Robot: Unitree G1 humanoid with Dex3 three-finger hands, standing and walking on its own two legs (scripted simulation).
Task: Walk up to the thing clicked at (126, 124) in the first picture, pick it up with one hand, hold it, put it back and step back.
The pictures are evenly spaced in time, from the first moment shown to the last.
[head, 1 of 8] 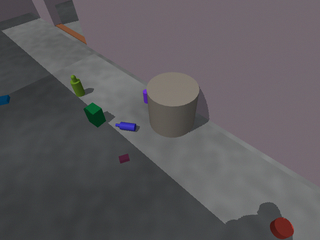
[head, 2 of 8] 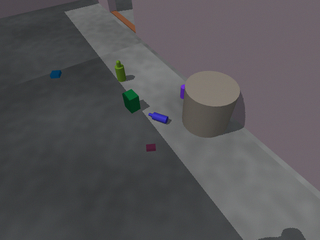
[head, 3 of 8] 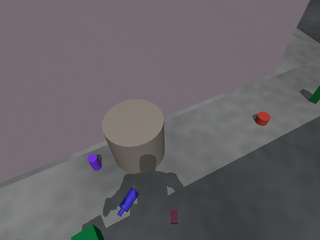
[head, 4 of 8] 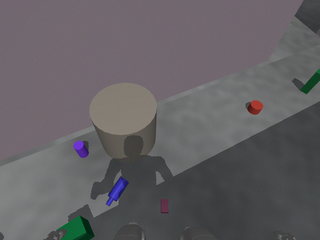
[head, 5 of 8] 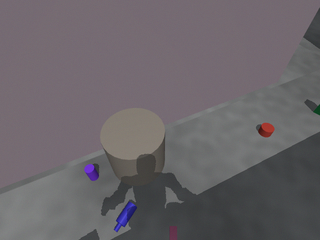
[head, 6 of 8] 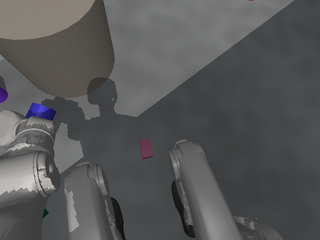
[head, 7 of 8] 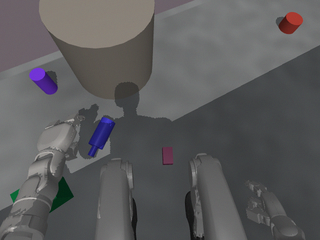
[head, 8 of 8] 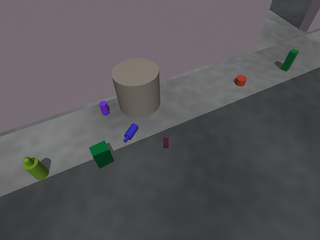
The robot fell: no
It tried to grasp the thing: yes
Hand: left
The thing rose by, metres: 0.66
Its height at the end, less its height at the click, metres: +0.00
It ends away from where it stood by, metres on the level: 0.01
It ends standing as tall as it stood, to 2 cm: yes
